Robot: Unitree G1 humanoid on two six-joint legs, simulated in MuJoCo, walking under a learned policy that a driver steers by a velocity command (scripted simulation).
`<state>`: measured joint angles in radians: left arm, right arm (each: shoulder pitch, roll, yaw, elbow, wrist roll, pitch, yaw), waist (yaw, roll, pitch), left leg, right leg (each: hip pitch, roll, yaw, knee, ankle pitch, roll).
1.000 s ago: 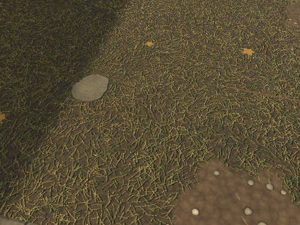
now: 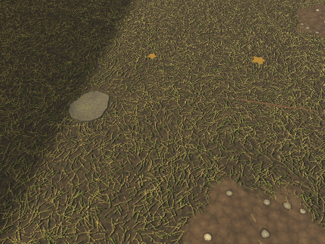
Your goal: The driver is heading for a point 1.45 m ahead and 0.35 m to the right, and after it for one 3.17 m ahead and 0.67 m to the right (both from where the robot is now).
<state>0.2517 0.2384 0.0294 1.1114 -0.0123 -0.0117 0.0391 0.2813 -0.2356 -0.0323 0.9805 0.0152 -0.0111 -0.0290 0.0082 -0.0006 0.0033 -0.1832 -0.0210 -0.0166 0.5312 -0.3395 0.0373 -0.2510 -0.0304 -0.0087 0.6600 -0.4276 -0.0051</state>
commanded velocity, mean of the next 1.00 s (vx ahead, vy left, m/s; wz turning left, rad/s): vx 0.43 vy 0.00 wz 0.00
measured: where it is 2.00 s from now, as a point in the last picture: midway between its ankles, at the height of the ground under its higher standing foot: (185, 143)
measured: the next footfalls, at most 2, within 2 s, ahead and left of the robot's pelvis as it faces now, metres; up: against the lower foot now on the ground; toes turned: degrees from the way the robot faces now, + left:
left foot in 0.58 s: +0.43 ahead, +0.09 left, +0.00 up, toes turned +2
right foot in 1.12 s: +0.73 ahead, -0.15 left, +0.00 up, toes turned -3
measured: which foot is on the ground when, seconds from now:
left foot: down 0.00-0.12, up 0.14-0.56, down 0.58-1.00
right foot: down 0.00-0.60, up 0.62-1.00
